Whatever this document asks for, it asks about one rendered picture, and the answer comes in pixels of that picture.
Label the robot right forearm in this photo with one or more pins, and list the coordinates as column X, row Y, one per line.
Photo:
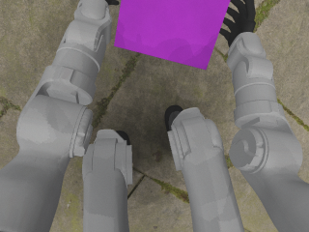
column 254, row 87

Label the left robot foot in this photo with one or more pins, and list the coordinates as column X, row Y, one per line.
column 124, row 136

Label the robot left upper arm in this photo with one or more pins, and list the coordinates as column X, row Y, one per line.
column 52, row 131

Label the right robot foot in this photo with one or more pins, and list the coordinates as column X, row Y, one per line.
column 170, row 114

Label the robot left forearm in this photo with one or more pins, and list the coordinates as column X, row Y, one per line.
column 72, row 75

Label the robot foot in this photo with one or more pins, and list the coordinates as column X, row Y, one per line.
column 124, row 136
column 170, row 114

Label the right robot hand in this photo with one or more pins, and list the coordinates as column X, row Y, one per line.
column 243, row 20

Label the carton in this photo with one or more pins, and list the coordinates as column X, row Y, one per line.
column 181, row 31

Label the robot right upper arm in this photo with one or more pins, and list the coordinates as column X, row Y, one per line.
column 269, row 160

